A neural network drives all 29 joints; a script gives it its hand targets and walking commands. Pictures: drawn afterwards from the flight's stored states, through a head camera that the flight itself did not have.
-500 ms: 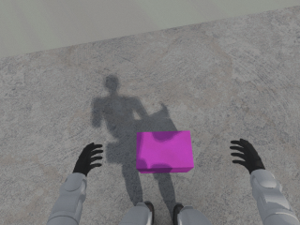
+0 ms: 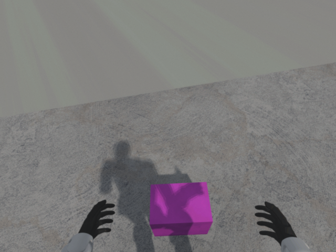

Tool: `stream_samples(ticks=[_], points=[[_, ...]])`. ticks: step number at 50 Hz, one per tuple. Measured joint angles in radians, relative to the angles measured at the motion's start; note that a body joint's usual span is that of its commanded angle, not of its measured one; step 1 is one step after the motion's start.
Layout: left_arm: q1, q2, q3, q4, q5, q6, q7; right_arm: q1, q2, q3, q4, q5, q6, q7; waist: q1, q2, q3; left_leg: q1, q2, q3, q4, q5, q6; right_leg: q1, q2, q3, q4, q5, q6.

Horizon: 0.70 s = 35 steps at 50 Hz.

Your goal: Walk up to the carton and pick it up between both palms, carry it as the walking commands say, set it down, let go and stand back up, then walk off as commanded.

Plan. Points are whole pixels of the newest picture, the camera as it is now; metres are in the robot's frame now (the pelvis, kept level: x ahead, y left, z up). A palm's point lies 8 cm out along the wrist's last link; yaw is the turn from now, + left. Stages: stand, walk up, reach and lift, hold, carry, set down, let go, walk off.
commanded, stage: let go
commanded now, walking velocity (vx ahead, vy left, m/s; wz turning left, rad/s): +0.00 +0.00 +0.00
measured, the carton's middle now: (179, 210) +0.40 +0.01 -0.65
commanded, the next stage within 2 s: stand in 0.14 s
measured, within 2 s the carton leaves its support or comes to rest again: neither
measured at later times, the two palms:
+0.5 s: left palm (65, 239) +0.15 +0.29 -0.08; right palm (311, 244) +0.15 -0.29 -0.07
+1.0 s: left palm out of the picture +0.13 +0.31 -0.09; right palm out of the picture +0.12 -0.29 -0.09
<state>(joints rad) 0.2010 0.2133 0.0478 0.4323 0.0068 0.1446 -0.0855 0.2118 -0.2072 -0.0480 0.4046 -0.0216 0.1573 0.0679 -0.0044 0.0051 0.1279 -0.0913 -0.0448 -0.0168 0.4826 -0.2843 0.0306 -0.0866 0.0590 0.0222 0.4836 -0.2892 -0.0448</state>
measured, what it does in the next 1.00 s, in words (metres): stands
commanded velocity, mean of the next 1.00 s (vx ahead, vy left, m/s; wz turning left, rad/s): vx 0.00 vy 0.00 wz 0.00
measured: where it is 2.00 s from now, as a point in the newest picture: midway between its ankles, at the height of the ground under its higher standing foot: outside the picture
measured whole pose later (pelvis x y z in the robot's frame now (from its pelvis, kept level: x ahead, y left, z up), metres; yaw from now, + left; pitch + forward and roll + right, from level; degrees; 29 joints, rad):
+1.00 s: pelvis +0.02 +0.01 +0.01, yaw +0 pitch -2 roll +0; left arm 0.14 0.37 0.01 0.93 0.03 -0.01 0.02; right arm 0.15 -0.37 0.00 0.94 -0.03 -0.01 -0.02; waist 0.00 -0.01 0.00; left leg -0.09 -0.05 -0.01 0.35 -0.23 0.05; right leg -0.08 0.04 0.03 0.35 -0.23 -0.02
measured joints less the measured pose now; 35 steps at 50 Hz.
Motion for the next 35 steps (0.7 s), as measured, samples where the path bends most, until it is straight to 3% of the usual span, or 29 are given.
stream_samples(ticks=[7, 13, 21, 35], points=[[0.016, -0.003, 0.014, -0.015, 0.009, 0.04, 0.02, 0.009, -0.006, 0.011, 0.004, 0.014, -0.002, -0.014, 0.002, -0.003, -0.004, 0.004, -0.003, -0.009, 0.002, -0.001, -0.002, 0.007, -0.004, -0.012, 0.002, -0.005, -0.002], [0.014, 0.066, 0.004, 0.135, 0.033, -0.064, 0.086, -0.005, -0.064, 0.018, 0.178, -0.022, -0.091, -0.067, 0.008, -0.009, -0.094, -0.065, 0.003, -0.011, 0.014, -0.009, -0.004, -0.055, 0.001, -0.016, -0.001, -0.006, -0.002], [0.0, 0.13, 0.007, 0.253, 0.029, -0.121, 0.102, -0.014, -0.131, 0.008, 0.299, -0.015, -0.137, -0.081, 0.004, -0.014, -0.122, -0.065, 0.005, -0.006, -0.019, -0.003, -0.002, -0.054, 0.002, -0.009, -0.039, 0.005, 0.001], [-0.04, 0.137, -0.027, 0.392, 0.023, -0.142, 0.109, -0.044, -0.142, 0.037, 0.428, -0.01, -0.158, -0.093, 0.0, -0.016, -0.129, -0.029, -0.001, 0.003, -0.072, 0.015, 0.007, -0.022, -0.007, 0.003, -0.087, 0.022, 0.011]])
